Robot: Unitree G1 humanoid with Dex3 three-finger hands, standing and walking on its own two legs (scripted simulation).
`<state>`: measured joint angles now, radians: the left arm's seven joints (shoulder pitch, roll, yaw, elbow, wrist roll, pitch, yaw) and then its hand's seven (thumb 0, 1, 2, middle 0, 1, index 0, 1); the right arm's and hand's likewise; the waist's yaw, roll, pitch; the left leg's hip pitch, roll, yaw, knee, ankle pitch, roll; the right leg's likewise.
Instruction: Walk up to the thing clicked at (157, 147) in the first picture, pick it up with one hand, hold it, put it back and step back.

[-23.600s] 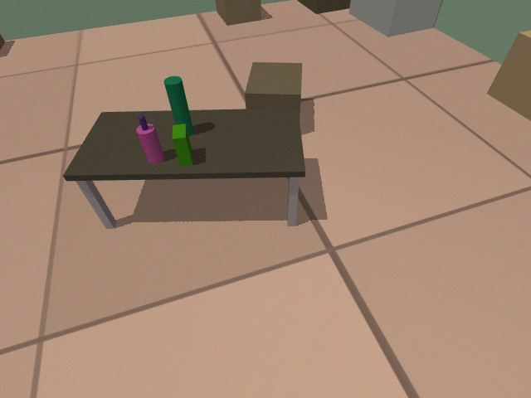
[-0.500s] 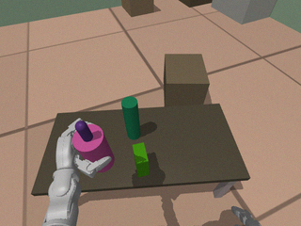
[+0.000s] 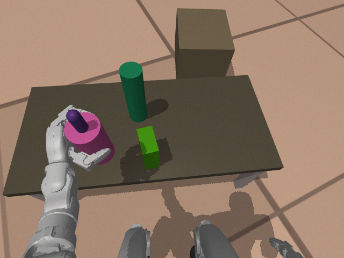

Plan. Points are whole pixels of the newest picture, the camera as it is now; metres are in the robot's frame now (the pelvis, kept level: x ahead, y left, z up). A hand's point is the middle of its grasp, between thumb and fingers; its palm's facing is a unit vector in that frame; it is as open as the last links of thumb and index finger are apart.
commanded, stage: crouch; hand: left
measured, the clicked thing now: (89, 136) +0.39 +0.18 +0.03
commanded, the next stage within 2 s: lower in 0.66 s
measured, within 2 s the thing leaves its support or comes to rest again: rests again in 1.66 s
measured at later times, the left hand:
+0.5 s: hand (95, 138) +0.44 +0.20 -0.07, palm faces +0.15 -0.99 -0.02, open 10.2 cm
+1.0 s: hand (99, 144) +0.45 +0.20 -0.12, palm faces +0.15 -0.99 -0.02, open 10.2 cm
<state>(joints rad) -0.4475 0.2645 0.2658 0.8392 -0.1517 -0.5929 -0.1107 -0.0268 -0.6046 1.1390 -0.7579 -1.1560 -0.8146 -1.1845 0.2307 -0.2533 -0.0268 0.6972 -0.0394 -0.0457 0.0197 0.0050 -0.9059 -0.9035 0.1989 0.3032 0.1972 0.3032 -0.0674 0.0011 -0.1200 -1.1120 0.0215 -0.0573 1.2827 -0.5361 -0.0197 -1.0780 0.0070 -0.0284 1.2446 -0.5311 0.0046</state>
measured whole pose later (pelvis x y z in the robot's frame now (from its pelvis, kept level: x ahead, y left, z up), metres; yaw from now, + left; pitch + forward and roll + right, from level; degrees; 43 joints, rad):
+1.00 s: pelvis -0.02 +0.00 -0.11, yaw -2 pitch +33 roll -4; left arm -0.67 0.37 0.41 0.98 -0.10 -0.59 -0.12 -0.03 -0.59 1.12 -0.76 -1.14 -0.82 -1.17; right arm 0.17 -0.25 0.01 0.70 -0.06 -0.01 0.05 0.00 -0.93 -0.91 0.20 0.30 0.20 0.30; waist -0.11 0.02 -0.19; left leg -1.66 0.02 -0.08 1.73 -0.65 -0.02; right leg -1.62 0.02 -0.04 1.68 -0.64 0.01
